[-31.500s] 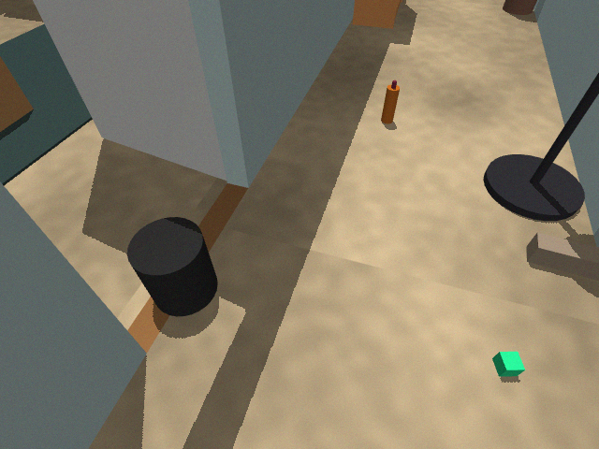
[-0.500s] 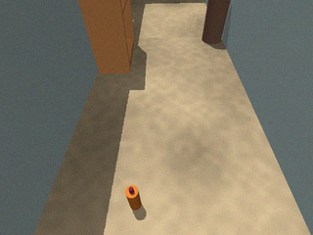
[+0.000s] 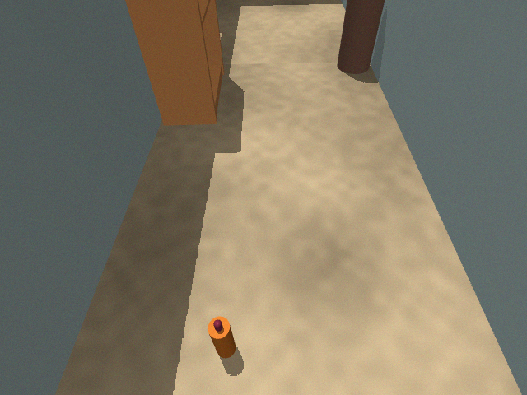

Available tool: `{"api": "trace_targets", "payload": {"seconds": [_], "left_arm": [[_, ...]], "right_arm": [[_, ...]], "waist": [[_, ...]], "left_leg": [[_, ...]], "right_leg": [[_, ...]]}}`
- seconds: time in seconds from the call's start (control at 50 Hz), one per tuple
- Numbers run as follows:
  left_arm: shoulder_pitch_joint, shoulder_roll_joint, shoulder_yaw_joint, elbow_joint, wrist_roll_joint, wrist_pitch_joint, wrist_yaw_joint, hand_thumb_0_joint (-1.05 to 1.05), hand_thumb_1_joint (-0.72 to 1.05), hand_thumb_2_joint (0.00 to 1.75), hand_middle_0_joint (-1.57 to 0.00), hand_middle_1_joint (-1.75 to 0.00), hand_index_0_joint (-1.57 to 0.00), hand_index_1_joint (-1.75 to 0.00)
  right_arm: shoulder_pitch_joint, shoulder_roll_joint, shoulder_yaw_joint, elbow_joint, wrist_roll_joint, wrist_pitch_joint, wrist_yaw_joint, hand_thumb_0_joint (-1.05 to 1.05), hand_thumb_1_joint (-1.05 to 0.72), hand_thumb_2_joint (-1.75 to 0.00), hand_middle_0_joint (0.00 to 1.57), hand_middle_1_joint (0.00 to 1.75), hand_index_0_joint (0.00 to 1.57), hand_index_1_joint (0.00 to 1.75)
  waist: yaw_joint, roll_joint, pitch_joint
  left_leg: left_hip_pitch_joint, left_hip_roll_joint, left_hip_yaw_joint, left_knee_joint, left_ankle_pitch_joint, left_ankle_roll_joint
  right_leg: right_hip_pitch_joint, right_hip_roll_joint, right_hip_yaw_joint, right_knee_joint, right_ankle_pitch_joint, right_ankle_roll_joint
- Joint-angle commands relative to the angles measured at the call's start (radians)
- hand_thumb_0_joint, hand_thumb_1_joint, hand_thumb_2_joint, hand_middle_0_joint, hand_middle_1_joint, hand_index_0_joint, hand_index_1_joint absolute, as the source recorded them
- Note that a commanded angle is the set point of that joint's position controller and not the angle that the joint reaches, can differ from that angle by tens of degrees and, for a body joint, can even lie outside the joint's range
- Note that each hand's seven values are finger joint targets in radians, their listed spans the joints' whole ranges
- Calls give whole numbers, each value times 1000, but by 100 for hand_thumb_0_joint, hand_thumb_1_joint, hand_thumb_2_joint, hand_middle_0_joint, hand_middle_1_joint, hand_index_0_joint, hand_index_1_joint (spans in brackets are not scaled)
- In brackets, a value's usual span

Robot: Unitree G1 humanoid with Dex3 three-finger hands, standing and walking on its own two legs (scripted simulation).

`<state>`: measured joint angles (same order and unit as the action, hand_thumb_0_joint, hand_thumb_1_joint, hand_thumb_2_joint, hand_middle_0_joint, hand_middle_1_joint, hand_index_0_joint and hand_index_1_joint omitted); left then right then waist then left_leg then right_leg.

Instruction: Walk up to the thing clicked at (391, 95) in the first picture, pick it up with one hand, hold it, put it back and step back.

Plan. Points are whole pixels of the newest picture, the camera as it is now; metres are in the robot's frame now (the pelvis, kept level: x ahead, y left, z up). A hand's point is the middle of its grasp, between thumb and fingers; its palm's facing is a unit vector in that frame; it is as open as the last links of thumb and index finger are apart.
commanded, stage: stand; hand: left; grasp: from the side
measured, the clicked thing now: (222, 336) +0.42 +0.18 -0.65
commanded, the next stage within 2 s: step back in 0.38 s
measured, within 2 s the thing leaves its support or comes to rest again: neither
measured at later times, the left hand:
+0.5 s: hand out of the picture +0.07 +0.26 -0.16, palm faces +0.01 -0.94 -0.35, open 7.3 cm
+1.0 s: hand out of the picture +0.04 +0.33 -0.18, palm faces -0.07 -0.93 -0.35, open 7.3 cm
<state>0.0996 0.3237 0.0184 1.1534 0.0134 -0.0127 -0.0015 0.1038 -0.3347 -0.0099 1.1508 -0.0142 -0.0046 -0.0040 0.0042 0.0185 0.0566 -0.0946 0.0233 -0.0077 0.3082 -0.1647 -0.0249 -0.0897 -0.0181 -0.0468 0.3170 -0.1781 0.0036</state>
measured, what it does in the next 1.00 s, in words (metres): walks backwards: left foot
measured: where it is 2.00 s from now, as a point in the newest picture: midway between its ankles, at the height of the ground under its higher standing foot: outside the picture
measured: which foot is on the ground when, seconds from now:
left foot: down 0.00-0.46, up 0.48-0.64, down 0.66-1.00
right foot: down 0.00-0.68, up 0.70-1.00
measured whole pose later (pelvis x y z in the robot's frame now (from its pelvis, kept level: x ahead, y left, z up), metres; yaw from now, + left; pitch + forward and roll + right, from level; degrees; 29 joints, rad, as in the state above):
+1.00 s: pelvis -0.09 +0.08 -0.02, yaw -2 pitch -2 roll -1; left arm 0.08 0.37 0.06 0.90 0.01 0.06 0.02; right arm 0.13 -0.33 -0.05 0.88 -0.02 0.03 -0.03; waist -0.02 -0.03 0.21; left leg -0.27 -0.05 0.05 0.59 -0.29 0.08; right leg -0.35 0.07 0.12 0.89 -0.47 0.01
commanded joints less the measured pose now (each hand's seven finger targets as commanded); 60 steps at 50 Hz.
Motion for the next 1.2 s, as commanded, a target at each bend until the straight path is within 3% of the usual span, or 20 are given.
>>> {"api": "trace_targets", "payload": {"seconds": [0.0,0.34,0.36,0.42,0.46,0.5,0.58,0.62,0.64,0.66,0.68,0.7,0.82,0.92,1.02,1.08,1.1,1.14,1.16,1.18], "left_arm": [[-39,208,31,-54,-1,-20,18,0,90,90,-20,-30,-20,-30],[-28,220,28,-66,0,-23,17,0,90,90,-20,-30,-20,-30],[-31,297,86,-82,-20,-11,18,0,90,90,-20,-30,-20,-30],[-11,315,102,-132,-18,-2,24,0,90,90,-20,-30,-20,-30],[-71,316,110,-184,-3,3,26,0,90,90,-20,-30,-20,-30],[-104,312,116,-230,15,8,27,0,90,90,-20,-30,-20,-30],[-145,287,103,-288,18,22,28,0,90,90,-20,-30,-20,-30],[-138,274,94,-304,3,42,26,0,90,90,-20,-30,-20,-30],[-111,244,89,-311,-7,52,23,0,90,90,-20,-30,-20,-30],[-101,202,85,-330,-20,57,26,0,90,90,-20,-30,-20,-30],[-84,187,82,-324,-17,67,34,0,90,90,-20,-30,-20,-30],[-74,205,82,-319,-11,69,42,0,90,90,-20,-30,-20,-30],[-7,233,91,-311,-12,66,41,0,90,90,-20,-30,-20,-30],[-39,221,90,-345,-4,50,40,0,90,90,-20,-30,-20,-30],[12,223,100,-335,6,43,26,0,90,90,-20,-30,-20,-30],[121,216,104,-300,14,34,21,0,90,90,-20,-30,-20,-30],[114,249,114,-306,21,27,20,0,90,90,-20,-30,-20,-30],[23,352,134,-356,18,29,14,0,90,90,-20,-30,-20,-30],[-12,348,134,-395,24,23,17,0,90,90,-20,-30,-20,-30],[-19,324,130,-406,21,22,21,0,90,90,-20,-30,-20,-30]], "right_arm": [[-35,-197,-29,-52,-1,-21,-14,0,-90,-90,20,30,20,30],[-34,-203,-29,-55,1,-19,-9,0,-90,-90,20,30,20,30],[-61,-252,-48,-87,6,-2,-2,0,-90,-90,20,30,20,30],[-17,-224,-56,-130,21,14,-2,0,-90,-90,20,30,20,30],[27,-216,-72,-149,15,30,1,0,-90,-90,20,30,20,30],[71,-222,-81,-173,12,46,6,0,-90,-90,20,30,20,30],[112,-224,-87,-208,15,43,7,0,-90,-90,20,30,20,30],[133,-215,-90,-208,0,29,2,0,-90,-90,20,30,20,30],[109,-241,-99,-221,-13,20,-3,0,-90,-90,20,30,20,30],[115,-312,-117,-232,-31,14,-9,0,-90,-90,20,30,20,30],[109,-347,-123,-244,-32,11,-11,0,-90,-90,20,30,20,30],[94,-381,-126,-261,-21,10,-13,0,-90,-90,20,30,20,30],[38,-258,-103,-306,-12,7,-43,0,-90,-90,20,30,20,30],[96,-254,-108,-313,-6,14,-49,0,-90,-90,20,30,20,30],[59,-286,-115,-338,-1,19,-39,0,-90,-90,20,30,20,30],[-19,-287,-110,-354,7,20,-29,0,-90,-90,20,30,20,30],[-13,-266,-104,-354,12,19,-26,0,-90,-90,20,30,20,30],[-27,-222,-99,-353,16,27,-28,0,-90,-90,20,30,20,30],[-5,-242,-102,-344,10,31,-27,0,-90,-90,20,30,20,30],[27,-259,-104,-330,7,33,-22,0,-90,-90,20,30,20,30]], "waist": [[-1,-19,-78],[-5,-13,-69],[-3,-34,53],[-12,-92,-31],[-25,-177,-83],[-33,-195,-101],[-40,-195,-129],[-51,-128,-116],[-35,-4,-112],[-29,156,-119],[-20,159,-116],[-39,171,-123],[1,117,-160],[-57,84,-112],[-45,98,-113],[18,39,-136],[8,-50,-149],[17,-319,-46],[19,-301,-13],[2,-241,9]], "left_leg": [[-8,104,-81,-42,153,31],[-3,106,-78,-49,105,34],[-114,74,-80,86,243,62],[-112,-6,-8,280,153,53],[-147,-60,-12,479,-237,61],[-185,-41,-67,611,-361,76],[-201,-22,-48,470,-244,73],[-162,-20,-8,170,22,62],[-117,44,-87,86,287,64],[-30,176,-290,89,577,101],[29,234,-365,101,664,147],[-13,296,-411,106,675,210],[165,163,-212,190,659,113],[185,205,-224,207,632,200],[25,203,-238,179,393,189],[-116,200,-227,215,200,179],[-196,143,-190,268,121,141],[-276,-114,-26,596,-320,34],[-272,-124,-99,777,-460,23],[-273,-112,-142,836,-448,22]], "right_leg": [[23,-122,92,-47,151,-8],[6,-121,100,-62,112,-15],[-60,-117,120,15,278,-29],[-53,-211,187,12,404,-130],[-81,-311,256,7,413,-226],[-120,-352,253,49,404,-270],[-87,-274,176,177,406,-196],[-76,-200,122,300,322,-130],[-111,-116,71,398,223,-87],[-268,27,75,538,-81,-47],[-378,115,151,624,-431,-40],[-371,116,215,715,-493,-35],[-447,106,223,816,-278,-18],[-409,72,182,579,-304,10],[-234,47,101,367,-236,-24],[-67,23,108,193,-31,-64],[-17,-33,203,195,93,-96],[-189,-322,560,26,160,-313],[-251,-379,625,9,202,-361],[-283,-365,589,17,242,-350]]}}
